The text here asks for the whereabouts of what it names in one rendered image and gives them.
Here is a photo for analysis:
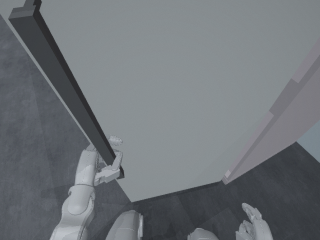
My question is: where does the robot right hand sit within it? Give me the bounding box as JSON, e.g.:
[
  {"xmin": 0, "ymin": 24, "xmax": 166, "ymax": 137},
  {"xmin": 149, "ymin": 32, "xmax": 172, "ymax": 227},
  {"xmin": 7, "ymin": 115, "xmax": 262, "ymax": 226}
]
[{"xmin": 235, "ymin": 203, "xmax": 273, "ymax": 240}]

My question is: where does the robot thigh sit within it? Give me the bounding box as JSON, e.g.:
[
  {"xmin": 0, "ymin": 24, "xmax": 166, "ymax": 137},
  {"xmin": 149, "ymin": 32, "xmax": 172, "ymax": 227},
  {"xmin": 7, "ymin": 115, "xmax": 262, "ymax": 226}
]
[
  {"xmin": 187, "ymin": 229, "xmax": 219, "ymax": 240},
  {"xmin": 105, "ymin": 211, "xmax": 144, "ymax": 240}
]

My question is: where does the right robot thigh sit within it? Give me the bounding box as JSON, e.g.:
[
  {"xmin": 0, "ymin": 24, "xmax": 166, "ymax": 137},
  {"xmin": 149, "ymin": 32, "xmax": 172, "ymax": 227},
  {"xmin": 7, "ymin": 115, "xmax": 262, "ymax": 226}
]
[{"xmin": 187, "ymin": 229, "xmax": 219, "ymax": 240}]

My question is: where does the fridge door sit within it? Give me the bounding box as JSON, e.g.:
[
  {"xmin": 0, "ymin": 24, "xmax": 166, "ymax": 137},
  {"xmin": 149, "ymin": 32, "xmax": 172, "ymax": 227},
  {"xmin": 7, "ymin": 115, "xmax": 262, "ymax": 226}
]
[{"xmin": 0, "ymin": 0, "xmax": 320, "ymax": 202}]

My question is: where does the handle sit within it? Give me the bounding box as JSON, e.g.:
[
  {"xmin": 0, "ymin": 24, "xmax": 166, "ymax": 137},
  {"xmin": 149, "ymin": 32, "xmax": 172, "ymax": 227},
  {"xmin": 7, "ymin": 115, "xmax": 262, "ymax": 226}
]
[{"xmin": 8, "ymin": 0, "xmax": 125, "ymax": 180}]

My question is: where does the left robot thigh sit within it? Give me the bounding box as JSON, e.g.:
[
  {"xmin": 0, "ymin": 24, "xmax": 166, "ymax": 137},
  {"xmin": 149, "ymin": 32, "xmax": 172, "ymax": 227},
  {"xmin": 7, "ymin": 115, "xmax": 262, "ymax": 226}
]
[{"xmin": 105, "ymin": 211, "xmax": 144, "ymax": 240}]

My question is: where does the robot left hand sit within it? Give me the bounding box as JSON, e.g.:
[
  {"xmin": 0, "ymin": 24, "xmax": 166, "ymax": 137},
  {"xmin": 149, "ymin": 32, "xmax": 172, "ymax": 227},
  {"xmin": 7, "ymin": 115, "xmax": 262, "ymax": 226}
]
[{"xmin": 74, "ymin": 133, "xmax": 123, "ymax": 188}]

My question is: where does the left robot forearm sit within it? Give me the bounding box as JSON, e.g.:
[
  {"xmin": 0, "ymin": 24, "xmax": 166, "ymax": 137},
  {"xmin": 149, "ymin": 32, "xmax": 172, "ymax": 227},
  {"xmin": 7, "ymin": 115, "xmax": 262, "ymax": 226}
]
[{"xmin": 49, "ymin": 184, "xmax": 96, "ymax": 240}]

